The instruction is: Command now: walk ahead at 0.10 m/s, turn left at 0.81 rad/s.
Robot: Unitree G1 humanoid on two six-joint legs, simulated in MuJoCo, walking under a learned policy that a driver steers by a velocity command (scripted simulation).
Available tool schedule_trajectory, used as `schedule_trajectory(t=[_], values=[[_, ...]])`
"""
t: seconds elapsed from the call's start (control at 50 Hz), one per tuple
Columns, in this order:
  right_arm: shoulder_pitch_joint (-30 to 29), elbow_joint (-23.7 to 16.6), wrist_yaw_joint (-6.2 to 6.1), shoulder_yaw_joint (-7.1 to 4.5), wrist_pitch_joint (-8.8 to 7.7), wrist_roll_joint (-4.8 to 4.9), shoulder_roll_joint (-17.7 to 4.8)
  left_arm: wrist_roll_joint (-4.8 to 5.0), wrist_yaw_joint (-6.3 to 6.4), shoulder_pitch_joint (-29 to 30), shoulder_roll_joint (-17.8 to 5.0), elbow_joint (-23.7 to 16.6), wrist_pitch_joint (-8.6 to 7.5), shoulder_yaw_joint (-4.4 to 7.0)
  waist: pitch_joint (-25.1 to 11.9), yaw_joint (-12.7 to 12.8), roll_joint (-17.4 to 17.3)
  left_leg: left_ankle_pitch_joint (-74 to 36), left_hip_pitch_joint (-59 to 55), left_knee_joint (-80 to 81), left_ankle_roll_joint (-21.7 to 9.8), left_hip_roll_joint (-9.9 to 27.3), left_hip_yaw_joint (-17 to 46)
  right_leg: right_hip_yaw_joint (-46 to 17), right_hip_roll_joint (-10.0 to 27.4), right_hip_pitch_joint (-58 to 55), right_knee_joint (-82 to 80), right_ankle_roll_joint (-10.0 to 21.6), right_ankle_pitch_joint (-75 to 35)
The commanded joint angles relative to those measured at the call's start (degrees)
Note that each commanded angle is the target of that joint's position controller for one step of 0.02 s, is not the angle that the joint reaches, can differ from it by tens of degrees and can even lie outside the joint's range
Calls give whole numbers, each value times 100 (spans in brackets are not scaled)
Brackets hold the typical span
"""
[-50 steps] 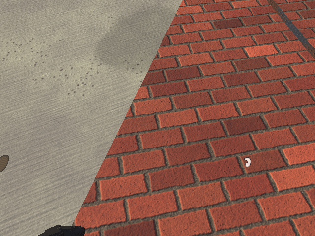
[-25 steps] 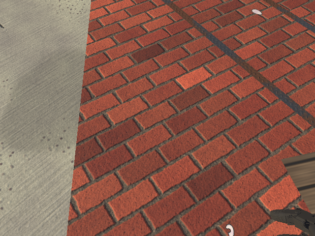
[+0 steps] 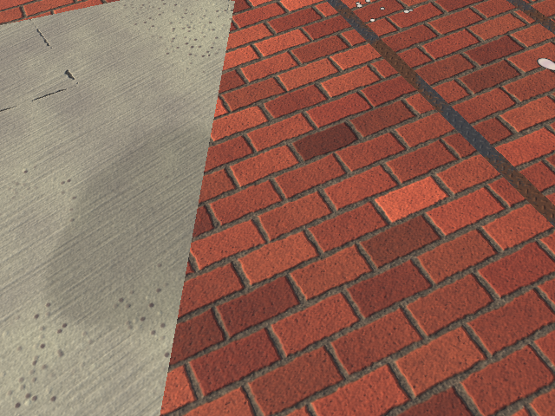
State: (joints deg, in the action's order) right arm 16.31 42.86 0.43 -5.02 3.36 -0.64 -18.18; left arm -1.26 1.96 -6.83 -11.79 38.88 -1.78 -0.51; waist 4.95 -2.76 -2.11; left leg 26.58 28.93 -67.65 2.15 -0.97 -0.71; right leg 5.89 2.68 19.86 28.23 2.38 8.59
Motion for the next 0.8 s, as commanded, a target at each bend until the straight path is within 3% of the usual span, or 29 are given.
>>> schedule_trajectory(t=[0.02, 0.08, 0.12, 0.16, 0.18, 0.2, 0.22, 0.24, 0.26, 0.3, 0.34, 0.38, 0.46, 0.54, 0.6, 0.64, 0.66, 0.68, 0.7, 0.72, 0.74, 0.76, 0.8], values=[[402, -416, 97, -63, 137, -7, -152, -34, 63, -163, -757, -310, -70, 275, -1023, 35, 1016, -356, 144, 226, 34, 301, 69, -828, 1619, -981, -943, 996, -2522], [-83, -711, 244, 2, 213, 25, -80, -84, 21, -87, -874, -334, -37, 352, -959, 83, 1189, -711, -467, 1405, -79, 424, -92, -301, 1578, -602, -968, 778, -1401], [-329, -857, 300, -5, 228, 53, -174, -104, -36, -169, -1051, -335, -9, 441, -962, 173, 1261, -661, -910, 1996, -170, 328, -345, -86, 1655, -471, -847, 634, -887], [-526, -995, 325, -32, 221, 66, -276, -72, -109, -349, -1222, -309, 38, 528, -931, 257, 1219, -557, -1161, 2546, -264, 239, -540, 19, 1804, -531, -582, 487, -508], [-471, -1011, 329, -47, 194, 55, -296, -28, -141, -346, -1285, -310, 79, 563, -924, 170, 1075, -735, -1486, 3049, -335, 164, -612, 181, 1773, -418, -263, 307, -204], [-227, -919, 306, -87, 140, 19, -399, -17, -170, -504, -1263, -262, 135, 589, -958, 70, 684, -984, -1974, 3587, -432, 49, -476, 386, 1579, -138, 321, 11, 413], [124, -817, 211, -179, 46, -54, -805, -27, -228, -787, -1108, -218, 219, 581, -720, -44, -643, -1346, -2373, 4703, -650, 721, 814, 820, 1072, 657, 1707, -404, 1540], [114, -1062, 136, -395, -4, -59, -1830, -11, -196, -522, -784, -750, 325, 461, -446, 15, -2110, -3027, -2330, 5099, -1488, 2284, 3486, 507, 7, 2288, 2923, -841, 3222], [431, -1036, 73, -445, 9, -56, -1665, -118, -128, -10, -1044, -803, 403, 480, -675, -380, -1037, -3127, -2277, 5052, -1886, 2203, 3225, -525, 75, 2255, 3661, -771, 3012], [-399, -1103, -17, -288, 64, -58, -1244, 32, -114, -281, -1018, -615, 353, 486, -375, 181, -731, -2309, -1786, 4995, -1562, 1415, 2226, -833, 171, 2016, 3500, -649, 1722], [-921, -1267, -38, -199, 70, 10, -959, -107, -107, -526, -1157, -409, 303, 537, -643, 356, -730, -2842, -1705, 4822, -1392, 933, 1829, -729, 21, 1622, 3545, -615, 1164], [-693, -1211, 7, -192, 40, 31, -936, -94, -141, -535, -1099, -361, 326, 516, -868, 289, -373, -3200, -1848, 4690, -1408, 891, 1937, -782, -87, 1500, 3416, -605, 1167], [-322, -1122, 30, -266, 34, -4, -1074, -18, -136, -212, -969, -461, 353, 429, -836, 53, -394, -2559, -2154, 4649, -1512, 875, 2601, -966, -280, 1596, 2534, -567, 1242], [-310, -1078, 42, -215, 17, -62, -990, 31, -107, -241, -982, -396, 328, 395, -929, 10, -493, -2852, -1970, 4517, -1493, 871, 2770, -923, -391, 939, 1884, -418, 1297], [-426, -1021, 69, -169, 12, -76, -939, 98, -91, -370, -992, -367, 311, 380, -945, 87, -585, -3386, -1716, 4414, -1379, 802, 2928, -847, -522, 204, 1327, -279, 1440], [-586, -981, 58, -132, 9, -31, -886, 110, -62, -630, -956, -299, 278, 369, -902, 280, -566, -3344, -1526, 4307, -1191, 680, 3011, -813, -568, -439, 451, -160, 1137], [-668, -966, 29, -95, -1, 29, -816, 73, -26, -804, -929, -246, 240, 362, -857, 431, -447, -2865, -1258, 4171, -975, 521, 2953, -850, -487, -960, -394, -82, 611], [-523, -969, 7, -14, -34, 57, -568, -19, 28, -726, -1182, -289, 202, 398, -835, 327, 177, -1826, -910, 3707, -662, 183, 2605, -1614, 242, -1288, -1070, 83, 699], [-280, -1028, -4, 66, -66, 82, -285, -74, 25, -277, -1678, -462, 205, 464, -745, 84, 1428, -199, -185, 2766, -362, -809, 1456, -3185, 1508, -1436, -1611, 583, 190], [-359, -949, -48, -69, -46, -81, -779, -53, -47, -471, -1667, -362, 224, 515, -717, 281, 1361, 646, -347, 1728, -279, -881, 1004, -3464, 1912, -868, -1396, 1190, -705], [-344, -852, -48, -107, -47, -87, -838, 15, -88, -439, -1331, -333, 210, 422, -658, 201, 910, 453, -470, 1227, -240, -738, 1112, -3093, 1703, -723, -1306, 1253, -979], [-279, -727, -21, -83, -40, -56, -720, 49, -103, -221, -1120, -325, 199, 368, -546, 109, 749, 117, -587, 969, -187, -672, 1103, -2549, 1336, -590, -1234, 1096, -1010], [-150, -603, 47, -30, -7, -30, -553, 33, -66, -28, -1048, -304, 193, 346, -569, 66, 1059, -141, -523, 907, -77, -676, 960, -1904, 852, -867, -1075, 851, -1412]])
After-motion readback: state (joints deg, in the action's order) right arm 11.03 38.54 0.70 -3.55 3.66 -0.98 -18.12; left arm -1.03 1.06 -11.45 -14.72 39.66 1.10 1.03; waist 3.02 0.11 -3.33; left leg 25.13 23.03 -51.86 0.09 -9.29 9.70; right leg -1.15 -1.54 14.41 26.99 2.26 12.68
